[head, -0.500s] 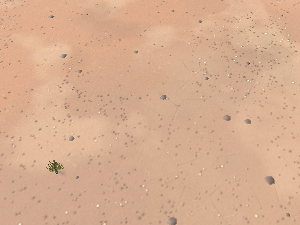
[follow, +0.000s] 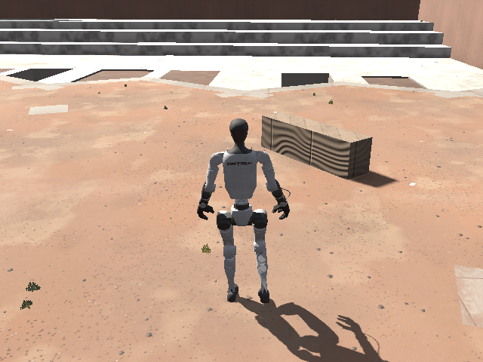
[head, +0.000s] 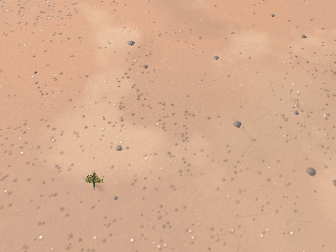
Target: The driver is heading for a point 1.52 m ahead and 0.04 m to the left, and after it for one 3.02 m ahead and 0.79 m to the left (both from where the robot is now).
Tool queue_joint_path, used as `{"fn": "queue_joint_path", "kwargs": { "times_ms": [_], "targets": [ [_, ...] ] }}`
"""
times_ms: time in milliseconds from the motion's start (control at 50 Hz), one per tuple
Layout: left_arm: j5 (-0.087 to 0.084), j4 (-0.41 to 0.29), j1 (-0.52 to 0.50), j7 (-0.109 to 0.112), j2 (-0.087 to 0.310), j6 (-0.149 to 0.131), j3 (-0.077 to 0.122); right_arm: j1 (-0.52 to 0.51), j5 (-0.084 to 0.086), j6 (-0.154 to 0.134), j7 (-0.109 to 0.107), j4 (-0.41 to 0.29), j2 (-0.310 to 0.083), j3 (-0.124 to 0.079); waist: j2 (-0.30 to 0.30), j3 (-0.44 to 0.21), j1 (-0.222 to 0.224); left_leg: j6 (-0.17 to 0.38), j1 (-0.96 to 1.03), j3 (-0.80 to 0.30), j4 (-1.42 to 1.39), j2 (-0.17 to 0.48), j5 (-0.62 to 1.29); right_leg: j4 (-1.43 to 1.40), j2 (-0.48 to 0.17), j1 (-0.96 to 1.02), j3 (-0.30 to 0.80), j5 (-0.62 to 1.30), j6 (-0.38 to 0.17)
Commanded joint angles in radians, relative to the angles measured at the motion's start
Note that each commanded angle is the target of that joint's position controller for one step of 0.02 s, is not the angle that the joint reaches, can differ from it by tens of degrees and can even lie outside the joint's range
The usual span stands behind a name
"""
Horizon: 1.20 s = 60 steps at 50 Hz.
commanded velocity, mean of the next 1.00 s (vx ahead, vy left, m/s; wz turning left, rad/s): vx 0.34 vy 0.00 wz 0.23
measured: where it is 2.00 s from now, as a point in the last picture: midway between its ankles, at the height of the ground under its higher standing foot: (150, 148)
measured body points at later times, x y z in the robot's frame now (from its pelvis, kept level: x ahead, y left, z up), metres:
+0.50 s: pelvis +0.09 -0.04 +0.02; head +0.10 -0.06 +0.46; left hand +0.04 +0.25 -0.09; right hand +0.33 -0.25 -0.08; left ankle +0.10 +0.15 -0.64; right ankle +0.07 -0.16 -0.73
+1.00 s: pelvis +0.28 +0.10 +0.01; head +0.29 +0.11 +0.46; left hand +0.34 +0.40 -0.10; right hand +0.39 -0.16 -0.10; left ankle +0.20 +0.18 -0.73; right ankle +0.41 -0.04 -0.65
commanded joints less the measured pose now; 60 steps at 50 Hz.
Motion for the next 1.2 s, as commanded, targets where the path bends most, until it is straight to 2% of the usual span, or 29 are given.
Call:
{"fn": "queue_joint_path", "kwargs": {
  "times_ms": [20, 100, 180, 240, 260, 280, 300, 320, 340, 380, 440, 500, 580, 640, 660, 700, 720, 740, 760, 780, 800, 820, 840, 880, 940, 1000, 1120, 1180, 1200],
  "targets": [
    [0.002, -0.035, 0.086, 0.011, 0.073, 0.003, 0.023, -0.014, -0.006, -0.001, -0.024, -0.086, -0.158, -0.045, 0.106, -0.211, 0.041, 0.171, 0.176, -0.309, -0.154, 0.235, 0.188, -0.133, 0.002, 0.014, 0.021, 0.053, 0.018],
    [-0.002, -0.037, 0.051, 0.01, 0.071, 0.007, 0.021, -0.024, 0.003, 0.017, -0.043, -0.101, -0.168, -0.051, 0.133, -0.211, 0.022, 0.138, 0.142, -0.35, -0.167, 0.209, -0.075, -0.258, 0.013, 0.051, 0.04, 0.134, 0.03],
    [-0.01, -0.047, 0.043, -0.005, 0.084, -0.011, 0.026, -0.021, 0.006, 0.029, -0.043, -0.113, -0.165, -0.05, 0.192, -0.204, 0.011, 0.119, 0.12, -0.428, -0.195, 0.191, -0.396, -0.396, 0.032, 0.124, 0.022, 0.12, 0.008],
    [-0.022, -0.027, 0.118, -0.02, 0.08, -0.036, 0.034, -0.023, 0.017, 0.035, -0.042, -0.115, -0.15, -0.043, 0.188, -0.171, 0.059, 0.087, 0.033, -0.446, -0.171, 0.153, -0.542, -0.626, 0.041, 0.308, -0.016, 0.158, -0.044],
    [-0.019, -0.006, 0.18, -0.018, 0.1, -0.042, 0.044, -0.027, 0.02, 0.035, -0.043, -0.119, -0.126, -0.036, 0.151, -0.153, 0.09, 0.044, -0.067, -0.407, -0.104, 0.105, -0.576, -0.727, -0.013, 0.431, 0.012, 0.154, -0.076],
    [-0.004, 0.005, 0.256, -0.014, 0.162, -0.045, 0.058, 0.0, 0.021, 0.032, -0.043, -0.118, -0.052, -0.018, -0.028, -0.186, 0.09, -0.016, -0.197, -0.251, 0.205, 0.013, -0.581, -0.808, -0.241, 0.558, 0.229, -0.011, -0.139],
    [0.037, 0.004, 0.245, -0.026, 0.249, -0.051, 0.076, -0.051, 0.028, 0.011, -0.037, -0.178, -0.07, -0.024, -0.251, -0.079, 0.073, -0.028, -0.428, -0.13, 0.385, -0.057, -0.465, -0.941, -0.392, 0.489, 0.58, -0.243, -0.25],
    [0.035, -0.025, 0.162, -0.023, 0.213, -0.064, 0.071, -0.061, 0.014, -0.003, -0.031, -0.174, -0.138, -0.039, -0.201, -0.011, 0.043, -0.038, -0.464, -0.159, 0.499, 0.031, -0.364, -0.95, -0.406, 0.436, 0.571, -0.273, -0.27],
    [0.012, -0.036, 0.119, -0.011, 0.157, -0.068, 0.057, -0.033, 0.011, -0.005, -0.024, -0.15, -0.159, -0.048, -0.169, -0.004, 0.027, -0.053, -0.465, -0.145, 0.543, 0.042, -0.28, -0.948, -0.357, 0.438, 0.466, -0.214, -0.233],
    [-0.008, -0.036, 0.123, 0.0, 0.122, -0.067, 0.044, 0.015, 0.004, -0.003, -0.015, -0.112, -0.129, -0.045, -0.131, -0.017, 0.031, -0.092, -0.443, -0.096, 0.64, 0.065, -0.184, -0.949, -0.288, 0.46, 0.308, -0.065, -0.184],
    [0.006, -0.003, 0.223, -0.006, 0.107, -0.081, 0.034, -0.01, 0.012, -0.02, -0.005, -0.111, -0.061, -0.024, -0.103, -0.01, 0.066, -0.105, -0.416, -0.068, 0.672, 0.079, -0.083, -0.972, -0.244, 0.442, 0.167, 0.072, -0.192],
    [0.001, 0.018, 0.27, -0.014, 0.117, -0.081, 0.036, -0.078, 0.017, -0.034, 0.0, -0.131, -0.049, -0.015, -0.109, 0.013, 0.097, -0.118, -0.411, -0.048, 0.517, 0.096, -0.027, -0.989, -0.244, 0.478, 0.102, 0.155, -0.213],
    [-0.019, 0.045, 0.29, -0.021, 0.161, -0.072, 0.043, -0.174, 0.017, -0.051, 0.023, -0.156, -0.012, 0.008, -0.132, 0.028, 0.125, -0.121, -0.244, 0.062, 0.259, 0.127, -0.005, -0.987, -0.241, 0.44, 0.018, 0.278, -0.214],
    [-0.038, 0.075, 0.332, -0.031, 0.183, -0.064, 0.046, -0.199, 0.027, -0.061, 0.036, -0.166, -0.024, 0.009, -0.144, 0.046, 0.133, -0.084, -0.126, 0.092, 0.134, 0.111, -0.085, -0.958, -0.272, 0.439, 0.028, 0.316, -0.219],
    [-0.043, 0.085, 0.334, -0.034, 0.189, -0.058, 0.047, -0.185, 0.029, -0.066, 0.037, -0.167, -0.037, 0.004, -0.152, 0.047, 0.113, -0.065, -0.082, 0.092, 0.091, 0.1, -0.114, -0.937, -0.288, 0.445, 0.048, 0.356, -0.218],
    [-0.049, 0.093, 0.304, -0.034, 0.195, -0.051, 0.044, -0.007, 0.03, -0.073, 0.03, -0.117, -0.091, -0.027, -0.128, -0.041, -0.008, -0.017, 0.192, 0.11, -0.023, 0.057, -0.067, -0.765, -0.262, 0.414, 0.016, 0.637, -0.187],
    [-0.042, 0.089, 0.298, -0.035, 0.156, -0.058, 0.029, 0.149, 0.022, -0.071, 0.016, -0.076, -0.147, -0.053, -0.085, -0.161, -0.086, 0.014, 0.446, 0.059, -0.011, 0.104, -0.041, -0.549, -0.201, 0.317, -0.043, 0.67, -0.147],
    [-0.009, 0.043, 0.304, -0.039, 0.047, -0.071, -0.005, 0.318, -0.011, -0.062, -0.004, -0.056, -0.24, -0.072, 0.134, -0.354, -0.129, 0.1, 0.812, -0.279, 0.008, 0.388, -0.079, -0.156, -0.105, 0.002, -0.102, 0.307, -0.078],
    [-0.029, 0.033, 0.337, -0.035, 0.029, -0.092, -0.013, 0.339, -0.018, -0.063, -0.002, -0.051, -0.248, -0.065, 0.309, -0.438, -0.106, 0.197, 0.83, -0.632, -0.146, 0.524, -0.217, 0.066, 0.005, -0.183, 0.021, -0.13, -0.058],
    [-0.056, 0.035, 0.286, -0.035, 0.126, -0.095, 0.019, 0.294, -0.01, -0.07, 0.003, -0.04, -0.167, -0.041, 0.206, -0.304, -0.108, 0.168, 0.716, -0.528, -0.172, 0.49, -0.29, 0.164, -0.047, -0.258, 0.082, -0.072, -0.062],
    [-0.059, 0.023, 0.239, -0.038, 0.137, -0.093, 0.024, 0.228, 0.002, -0.073, 0.006, -0.035, -0.121, -0.025, 0.193, -0.193, -0.077, 0.133, 0.597, -0.374, -0.194, 0.446, -0.282, 0.152, -0.088, -0.276, 0.053, 0.02, -0.074],
    [-0.047, 0.029, 0.218, -0.035, 0.121, -0.086, 0.024, 0.156, 0.004, -0.078, 0.008, -0.035, -0.086, -0.014, 0.147, -0.134, -0.043, 0.109, 0.492, -0.282, -0.229, 0.395, -0.239, 0.112, -0.119, -0.246, 0.041, 0.108, -0.072],
    [-0.037, 0.033, 0.22, -0.034, 0.11, -0.075, 0.028, 0.109, -0.001, -0.085, 0.011, -0.031, -0.061, -0.008, 0.164, -0.083, -0.014, 0.096, 0.406, -0.196, -0.267, 0.358, -0.161, 0.073, -0.14, -0.208, 0.041, 0.174, -0.066],
    [-0.041, 0.05, 0.253, -0.039, 0.062, -0.051, 0.023, 0.07, -0.011, -0.104, 0.011, -0.014, -0.039, -0.008, 0.154, -0.061, 0.028, 0.089, 0.326, -0.082, -0.312, 0.33, -0.011, 0.067, -0.144, -0.146, 0.038, 0.254, -0.057],
    [-0.036, 0.03, 0.213, -0.036, 0.039, -0.035, 0.021, 0.077, -0.018, -0.12, 0.003, 0.021, -0.053, -0.018, 0.094, -0.025, 0.039, 0.098, 0.316, 0.028, -0.336, 0.333, 0.149, 0.003, -0.134, -0.197, 0.062, 0.334, -0.039],
    [-0.03, -0.004, 0.126, -0.05, 0.027, -0.04, 0.012, 0.081, -0.015, -0.118, -0.008, 0.047, -0.074, -0.023, 0.076, 0.009, 0.024, 0.085, 0.324, 0.12, -0.354, 0.318, 0.173, -0.21, -0.119, -0.193, 0.04, 0.479, -0.042],
    [-0.029, -0.098, -0.064, -0.095, 0.021, -0.044, -0.003, 0.154, 0.011, -0.09, -0.024, 0.102, -0.136, -0.042, 0.041, 0.061, -0.035, 0.061, 0.479, 0.212, -0.322, 0.372, 0.264, -0.454, -0.101, -0.197, -0.063, 0.488, -0.1],
    [-0.029, -0.125, -0.036, -0.104, 0.065, -0.038, 0.018, 0.149, 0.018, -0.064, -0.032, 0.106, -0.181, -0.053, 0.087, -0.015, 0.008, 0.03, 0.555, 0.255, -0.148, 0.372, 0.706, -0.473, -0.016, -0.065, -0.153, 0.342, -0.155],
    [-0.031, -0.114, 0.044, -0.102, 0.095, -0.034, 0.035, 0.143, 0.02, -0.054, -0.035, 0.104, -0.195, -0.055, 0.103, -0.071, 0.057, 0.02, 0.555, 0.265, -0.016, 0.362, 0.844, -0.47, 0.027, 0.046, -0.179, 0.291, -0.18]
  ]
}}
